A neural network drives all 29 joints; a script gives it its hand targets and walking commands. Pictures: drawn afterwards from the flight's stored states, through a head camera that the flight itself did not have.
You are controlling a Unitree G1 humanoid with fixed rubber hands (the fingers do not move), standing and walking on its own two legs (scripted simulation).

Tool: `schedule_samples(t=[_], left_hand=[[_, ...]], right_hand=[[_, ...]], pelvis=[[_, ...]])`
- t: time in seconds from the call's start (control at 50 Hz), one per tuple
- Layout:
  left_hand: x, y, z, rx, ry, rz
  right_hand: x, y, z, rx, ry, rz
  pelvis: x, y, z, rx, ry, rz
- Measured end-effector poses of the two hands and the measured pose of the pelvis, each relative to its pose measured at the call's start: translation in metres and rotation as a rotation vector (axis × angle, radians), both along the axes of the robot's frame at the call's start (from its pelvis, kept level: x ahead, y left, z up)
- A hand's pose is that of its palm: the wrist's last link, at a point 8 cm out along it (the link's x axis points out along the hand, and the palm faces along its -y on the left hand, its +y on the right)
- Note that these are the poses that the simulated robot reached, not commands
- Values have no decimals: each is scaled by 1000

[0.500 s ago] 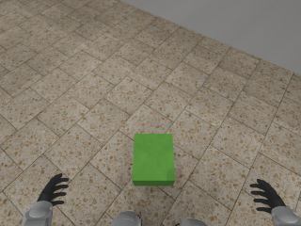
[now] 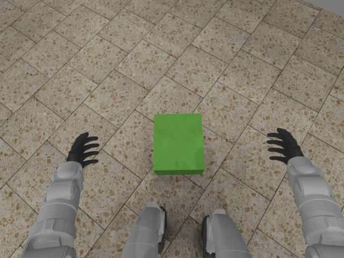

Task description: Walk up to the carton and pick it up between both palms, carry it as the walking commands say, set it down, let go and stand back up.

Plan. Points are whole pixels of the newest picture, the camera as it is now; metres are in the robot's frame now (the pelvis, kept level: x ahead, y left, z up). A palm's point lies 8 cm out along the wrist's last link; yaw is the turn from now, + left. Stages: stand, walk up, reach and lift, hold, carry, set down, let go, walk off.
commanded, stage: reach and lift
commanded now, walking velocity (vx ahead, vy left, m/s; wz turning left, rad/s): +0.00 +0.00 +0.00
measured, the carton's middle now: (178, 145) +0.51 +0.05 -0.63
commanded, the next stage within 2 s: none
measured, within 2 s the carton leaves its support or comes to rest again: neither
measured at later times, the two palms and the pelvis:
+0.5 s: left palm (104, 118) +0.45 +0.26 -0.13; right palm (262, 117) +0.47 -0.20 -0.14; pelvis -0.03 +0.01 -0.04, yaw -1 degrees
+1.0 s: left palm (119, 118) +0.48 +0.24 -0.21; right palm (249, 118) +0.50 -0.19 -0.21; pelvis -0.02 +0.01 -0.10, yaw -1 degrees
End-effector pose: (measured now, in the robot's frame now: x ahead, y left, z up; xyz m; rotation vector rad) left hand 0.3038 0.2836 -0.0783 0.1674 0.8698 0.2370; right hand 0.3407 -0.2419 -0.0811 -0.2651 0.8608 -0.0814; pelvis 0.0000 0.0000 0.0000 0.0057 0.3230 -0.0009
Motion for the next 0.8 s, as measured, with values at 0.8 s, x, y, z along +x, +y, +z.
schedule_samples(t=[0.8], left_hand=[[179, -48, -86, -113, -244, -15]], right_hand=[[166, 58, -84, 181, -239, -55]], pelvis=[[-16, 11, -57, -7, 493, -18]])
